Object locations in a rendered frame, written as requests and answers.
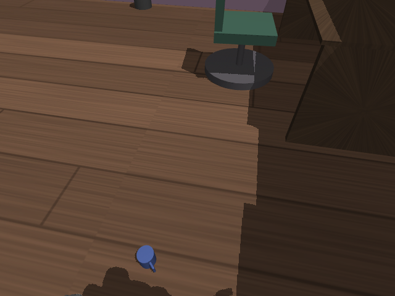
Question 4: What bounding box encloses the desk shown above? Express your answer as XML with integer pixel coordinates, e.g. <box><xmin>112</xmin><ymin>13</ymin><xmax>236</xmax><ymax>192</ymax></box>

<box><xmin>278</xmin><ymin>0</ymin><xmax>395</xmax><ymax>157</ymax></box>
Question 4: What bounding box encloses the office chair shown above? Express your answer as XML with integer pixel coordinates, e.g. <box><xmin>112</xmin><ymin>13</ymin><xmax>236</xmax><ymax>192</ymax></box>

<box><xmin>205</xmin><ymin>0</ymin><xmax>278</xmax><ymax>91</ymax></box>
